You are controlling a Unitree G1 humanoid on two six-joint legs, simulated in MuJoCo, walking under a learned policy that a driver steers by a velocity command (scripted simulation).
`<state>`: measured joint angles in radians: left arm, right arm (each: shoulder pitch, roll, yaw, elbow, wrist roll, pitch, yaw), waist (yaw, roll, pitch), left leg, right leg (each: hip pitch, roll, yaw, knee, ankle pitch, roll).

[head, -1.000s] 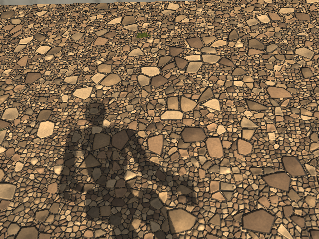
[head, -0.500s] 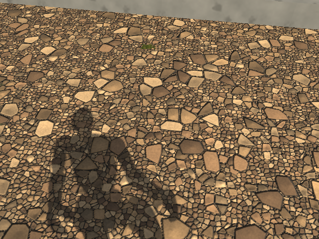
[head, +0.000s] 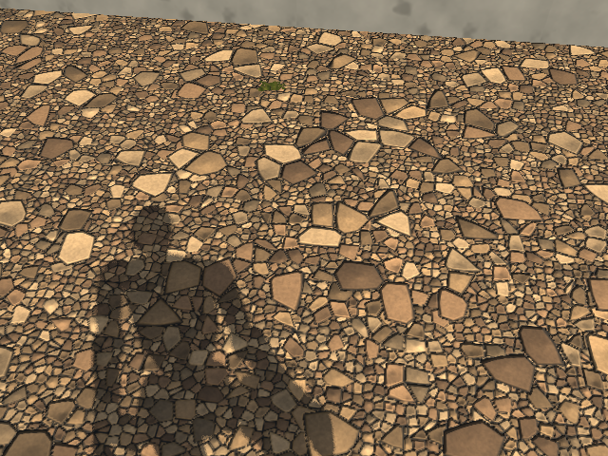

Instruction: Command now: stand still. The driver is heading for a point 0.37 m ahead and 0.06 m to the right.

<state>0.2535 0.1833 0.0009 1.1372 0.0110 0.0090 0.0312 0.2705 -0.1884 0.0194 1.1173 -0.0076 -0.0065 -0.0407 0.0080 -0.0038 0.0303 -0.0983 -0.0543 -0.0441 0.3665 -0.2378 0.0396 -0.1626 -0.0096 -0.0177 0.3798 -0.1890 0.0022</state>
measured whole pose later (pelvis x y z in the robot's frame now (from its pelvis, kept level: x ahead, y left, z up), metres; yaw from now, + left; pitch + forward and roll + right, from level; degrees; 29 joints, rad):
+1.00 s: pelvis +0.05 -0.03 -0.01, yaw +0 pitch +0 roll +1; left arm 0.34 0.16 0.02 1.10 0.03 -0.03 0.00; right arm 0.45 -0.17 -0.03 1.14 -0.02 -0.02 -0.03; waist -0.02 0.02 -0.02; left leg -0.09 -0.03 -0.06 0.46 -0.37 0.05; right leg -0.26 0.01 -0.06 0.63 -0.41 -0.08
